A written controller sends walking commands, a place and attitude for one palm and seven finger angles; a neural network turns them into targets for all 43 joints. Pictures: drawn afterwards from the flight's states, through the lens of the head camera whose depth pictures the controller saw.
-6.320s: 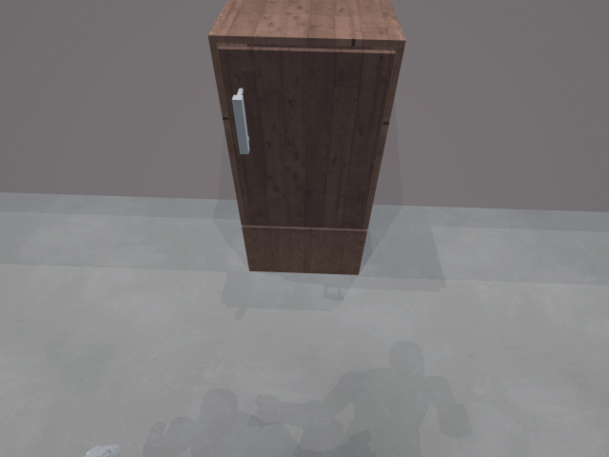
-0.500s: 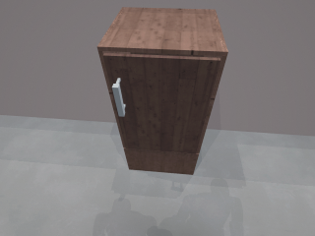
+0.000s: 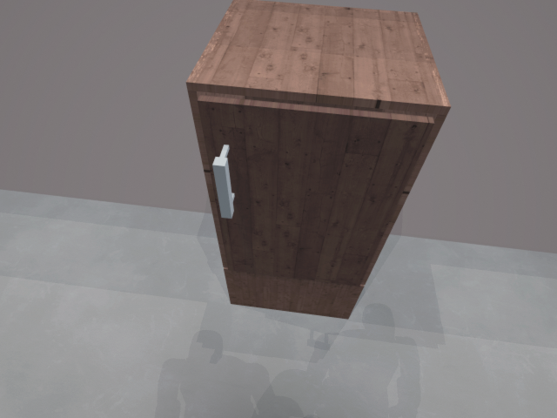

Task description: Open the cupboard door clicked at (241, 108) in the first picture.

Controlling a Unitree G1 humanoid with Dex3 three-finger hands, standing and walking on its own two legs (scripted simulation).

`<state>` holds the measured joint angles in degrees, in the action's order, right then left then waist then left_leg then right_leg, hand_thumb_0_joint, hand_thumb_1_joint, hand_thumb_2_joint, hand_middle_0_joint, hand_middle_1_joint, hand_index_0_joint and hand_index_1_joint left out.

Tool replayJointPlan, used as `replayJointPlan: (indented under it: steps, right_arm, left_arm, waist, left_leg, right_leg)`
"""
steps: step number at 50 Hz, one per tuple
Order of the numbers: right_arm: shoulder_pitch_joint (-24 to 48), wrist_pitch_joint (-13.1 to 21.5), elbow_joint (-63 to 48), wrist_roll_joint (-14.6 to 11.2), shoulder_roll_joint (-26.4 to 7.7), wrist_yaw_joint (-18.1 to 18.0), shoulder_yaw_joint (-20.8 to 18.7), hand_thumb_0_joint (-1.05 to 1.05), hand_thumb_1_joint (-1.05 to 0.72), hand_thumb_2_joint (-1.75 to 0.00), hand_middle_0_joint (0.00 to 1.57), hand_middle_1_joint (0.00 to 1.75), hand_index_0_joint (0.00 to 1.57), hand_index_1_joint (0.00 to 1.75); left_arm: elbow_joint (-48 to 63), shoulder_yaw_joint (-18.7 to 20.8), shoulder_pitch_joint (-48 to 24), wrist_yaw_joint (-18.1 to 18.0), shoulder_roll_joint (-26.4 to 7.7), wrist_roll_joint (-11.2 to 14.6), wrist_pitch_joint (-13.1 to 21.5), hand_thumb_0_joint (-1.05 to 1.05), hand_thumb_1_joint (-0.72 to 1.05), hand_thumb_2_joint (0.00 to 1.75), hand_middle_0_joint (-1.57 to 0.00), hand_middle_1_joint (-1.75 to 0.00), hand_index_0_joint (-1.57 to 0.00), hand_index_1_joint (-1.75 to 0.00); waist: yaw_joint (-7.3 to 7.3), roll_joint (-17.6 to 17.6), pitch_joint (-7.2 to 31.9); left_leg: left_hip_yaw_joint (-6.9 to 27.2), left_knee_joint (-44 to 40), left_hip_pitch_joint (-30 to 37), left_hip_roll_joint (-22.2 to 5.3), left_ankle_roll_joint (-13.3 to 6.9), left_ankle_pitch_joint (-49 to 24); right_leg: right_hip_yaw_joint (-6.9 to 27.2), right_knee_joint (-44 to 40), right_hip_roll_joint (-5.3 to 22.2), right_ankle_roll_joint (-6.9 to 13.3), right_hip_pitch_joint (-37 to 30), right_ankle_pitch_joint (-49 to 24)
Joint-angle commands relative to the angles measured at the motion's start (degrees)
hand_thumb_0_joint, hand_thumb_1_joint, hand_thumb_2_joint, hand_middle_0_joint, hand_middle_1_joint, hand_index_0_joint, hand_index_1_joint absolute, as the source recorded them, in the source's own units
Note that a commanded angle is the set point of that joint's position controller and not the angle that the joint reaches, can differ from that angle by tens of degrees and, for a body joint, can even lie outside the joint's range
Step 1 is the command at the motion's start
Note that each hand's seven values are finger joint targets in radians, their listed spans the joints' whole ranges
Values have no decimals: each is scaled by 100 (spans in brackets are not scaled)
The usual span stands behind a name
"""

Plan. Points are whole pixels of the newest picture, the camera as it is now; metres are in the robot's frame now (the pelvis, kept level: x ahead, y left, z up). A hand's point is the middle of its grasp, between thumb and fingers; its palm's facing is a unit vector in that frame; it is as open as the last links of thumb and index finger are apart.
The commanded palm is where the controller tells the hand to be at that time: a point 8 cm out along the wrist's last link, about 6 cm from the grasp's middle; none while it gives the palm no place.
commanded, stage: come to a stop and stand still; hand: left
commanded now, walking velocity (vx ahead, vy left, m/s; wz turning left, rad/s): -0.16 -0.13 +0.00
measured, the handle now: (226, 182) +0.54 +0.15 -0.03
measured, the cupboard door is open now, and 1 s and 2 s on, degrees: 0 0 0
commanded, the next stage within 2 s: look again from close up in 0.68 s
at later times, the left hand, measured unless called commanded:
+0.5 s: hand out of the picture +0.02 +0.15 -0.16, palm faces +0.02 -0.98 -0.22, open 7.3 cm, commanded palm none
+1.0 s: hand out of the picture -0.05 +0.15 -0.17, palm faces +0.01 -0.98 -0.17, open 7.4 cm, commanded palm none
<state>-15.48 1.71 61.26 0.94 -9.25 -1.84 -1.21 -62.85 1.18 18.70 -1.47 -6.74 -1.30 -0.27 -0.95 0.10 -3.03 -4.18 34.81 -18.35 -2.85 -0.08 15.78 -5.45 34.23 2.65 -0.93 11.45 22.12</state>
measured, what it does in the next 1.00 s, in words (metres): stands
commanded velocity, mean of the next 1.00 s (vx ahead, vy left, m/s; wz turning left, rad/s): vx -0.02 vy -0.02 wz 0.00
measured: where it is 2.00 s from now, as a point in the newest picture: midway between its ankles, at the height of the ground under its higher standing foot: outside the picture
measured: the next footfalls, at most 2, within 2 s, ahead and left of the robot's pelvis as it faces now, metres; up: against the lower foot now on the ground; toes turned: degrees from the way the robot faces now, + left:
none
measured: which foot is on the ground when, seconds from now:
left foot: down 0.00-1.00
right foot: down 0.00-1.00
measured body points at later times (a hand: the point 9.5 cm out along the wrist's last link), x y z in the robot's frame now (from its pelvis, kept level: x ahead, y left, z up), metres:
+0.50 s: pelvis -0.02 -0.03 +0.01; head +0.00 -0.03 +0.46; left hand +0.02 +0.20 -0.14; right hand +0.03 -0.26 -0.15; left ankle -0.01 +0.10 -0.73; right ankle -0.04 -0.12 -0.73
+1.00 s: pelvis -0.04 -0.01 +0.01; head -0.05 -0.01 +0.46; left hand -0.05 +0.20 -0.15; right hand -0.04 -0.23 -0.15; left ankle -0.01 +0.10 -0.73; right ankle -0.04 -0.12 -0.73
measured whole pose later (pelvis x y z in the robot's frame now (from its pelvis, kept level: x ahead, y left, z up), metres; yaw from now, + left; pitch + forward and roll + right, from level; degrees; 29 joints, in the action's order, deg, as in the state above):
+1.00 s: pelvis -0.04 -0.01 +0.01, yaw +0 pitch -2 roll +0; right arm -17.9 -0.1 60.2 1.0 -8.6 -1.2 -0.2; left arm -62.0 -0.6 18.2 -2.0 -6.7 -1.3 0.3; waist 0.6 1.2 -1.5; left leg -1.8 30.9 -15.4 -0.9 -0.4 13.6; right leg -5.2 30.3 1.3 0.8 12.3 16.0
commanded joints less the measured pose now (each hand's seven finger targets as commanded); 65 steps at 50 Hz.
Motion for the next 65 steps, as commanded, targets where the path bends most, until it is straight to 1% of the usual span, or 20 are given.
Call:
replayJointPlan:
  steps: [1,5,9,11,13,14,17,19,21,24,27,37,38,39,41,43,44,47,55,65]
  right_arm:
    - [-412,72,-129,3,-660,-97,-65,0,-90,-90,20,30,20,30]
    - [-295,-3,-242,-14,-758,-164,-188,0,-90,-90,20,30,20,30]
    - [-41,-109,-449,27,-912,-158,-321,0,-90,-90,20,30,20,30]
    - [167,-150,-559,6,-779,-115,-334,0,-90,-90,20,30,20,30]
    - [323,-243,-682,-10,-327,-38,-248,0,-90,-90,20,30,20,30]
    - [442,-287,-703,2,-186,-16,-198,0,-90,-90,20,30,20,30]
    - [265,-258,-503,-16,-127,15,-141,0,-90,-90,20,30,20,30]
    - [110,-201,-363,-32,-135,16,-106,0,-90,-90,20,30,20,30]
    - [47,-131,-251,-6,-319,-13,-78,0,-90,-90,20,30,20,30]
    - [213,-89,-148,9,-360,-8,-21,0,-90,-90,20,30,20,30]
    - [97,-88,-84,6,-383,-4,24,0,-90,-90,20,30,20,30]
    - [-324,-54,217,0,-296,10,85,0,-90,-90,20,30,20,30]
    - [273,-4,-124,-49,-578,63,26,0,-90,-90,20,30,20,30]
    - [14,-39,-411,-57,-377,90,77,0,-90,-90,20,30,20,30]
    - [-575,-4,-318,-11,-254,69,54,0,-90,-90,20,30,20,30]
    - [-500,-52,-315,-17,-311,48,35,0,-90,-90,20,30,20,30]
    - [-479,-62,-330,-2,-305,58,45,0,-90,-90,20,30,20,30]
    - [-452,-87,-418,19,-371,74,32,0,-90,-90,20,30,20,30]
    - [-443,-18,-446,14,-484,55,9,0,-90,-90,20,30,20,30]
    - [-356,-17,-376,-5,-626,59,0,0,-90,-90,20,30,20,30]
  left_arm:
    - [216,74,354,-94,-397,53,19,0,90,90,-20,-30,-20,-30]
    - [305,109,245,-69,-549,40,-51,0,90,90,-20,-30,-20,-30]
    - [517,165,248,-23,-553,-5,-99,0,90,90,-20,-30,-20,-30]
    - [552,199,343,-25,-659,-48,-53,0,90,90,-20,-30,-20,-30]
    - [653,224,180,-46,-1016,-68,9,0,90,90,-20,-30,-20,-30]
    - [660,176,162,-63,-995,-54,49,0,90,90,-20,-30,-20,-30]
    - [738,122,-215,-66,-953,-32,102,0,90,90,-20,-30,-20,-30]
    - [710,100,-265,-68,-935,0,118,0,90,90,-20,-30,-20,-30]
    - [712,90,-291,-59,-813,47,100,0,90,90,-20,-30,-20,-30]
    - [562,77,-271,-40,-795,54,58,0,90,90,-20,-30,-20,-30]
    - [419,37,-235,-12,-831,70,81,0,90,90,-20,-30,-20,-30]
    - [143,-14,-61,-7,-770,82,146,0,90,90,-20,-30,-20,-30]
    - [-29,-33,513,-261,-825,-6,284,0,90,90,-20,-30,-20,-30]
    - [116,-19,249,-231,-1116,8,371,0,90,90,-20,-30,-20,-30]
    - [299,2,105,-194,-912,52,366,0,90,90,-20,-30,-20,-30]
    - [329,-17,90,-167,-773,71,285,0,90,90,-20,-30,-20,-30]
    - [359,-16,4,-153,-739,42,232,0,90,90,-20,-30,-20,-30]
    - [400,-8,130,-121,-692,28,165,0,90,90,-20,-30,-20,-30]
    - [483,8,326,-84,-667,20,140,0,90,90,-20,-30,-20,-30]
    - [443,-10,408,-59,-679,1,115,0,90,90,-20,-30,-20,-30]
  waist:
    - [11,989,197]
    - [106,894,514]
    - [50,711,718]
    - [-33,243,691]
    - [1,-1306,416]
    - [-27,-1391,285]
    - [142,-931,332]
    - [179,-815,348]
    - [131,-225,260]
    - [-16,430,59]
    - [15,48,69]
    - [47,-85,-51]
    - [-185,-81,-148]
    - [197,-49,10]
    - [295,-331,985]
    - [230,-528,463]
    - [228,-188,-32]
    - [161,-78,-521]
    - [63,196,-85]
    - [43,83,-139]
  left_leg:
    - [1247,-1225,801,-1262,-731,-4106]
    - [1072,-1060,1445,-1331,-843,-5054]
    - [1010,-900,1297,-1387,-941,-4368]
    - [632,-508,619,-925,-552,-2771]
    - [-33,58,-168,-36,-37,-92]
    - [63,321,-228,75,28,828]
    - [216,449,-81,67,59,666]
    - [194,-442,372,21,65,-159]
    - [507,-947,905,-374,-56,-1663]
    - [701,-1249,521,-478,-177,-1415]
    - [613,-1364,549,-359,-94,-825]
    - [509,-1517,603,-284,-38,-597]
    - [291,-202,261,-250,108,-496]
    - [285,-243,273,-153,123,-145]
    - [355,-535,594,-78,-24,-468]
    - [398,-620,532,-124,-60,-486]
    - [455,-750,429,-162,-80,-474]
    - [728,-1117,-100,-183,-159,156]
    - [1028,-1503,-217,-270,-262,404]
    - [1157,-1828,-281,-332,-277,738]
  right_leg:
    - [116,-152,86,63,299,-218]
    - [211,176,98,61,582,14]
    - [253,81,48,125,535,6]
    - [487,-732,227,154,31,-1548]
    - [1391,-1146,1152,569,-8,-2824]
    - [1573,-1332,1409,883,175,-3083]
    - [1209,-1041,1121,1043,63,-3521]
    - [958,-824,908,799,64,-3391]
    - [745,-807,524,415,376,-2518]
    - [674,-1074,323,232,41,-1423]
    - [749,-1412,411,294,-5,-1044]
    - [767,-1736,427,362,53,-611]
    - [1272,-1625,820,109,77,-3267]
    - [1288,-1527,1280,310,-107,-4184]
    - [841,-973,908,557,-586,-3707]
    - [770,-1193,681,491,-37,-1941]
    - [686,-1259,572,478,372,-1118]
    - [687,-1292,339,411,669,135]
    - [530,-1035,286,334,179,-391]
    - [471,-1074,284,277,47,-612]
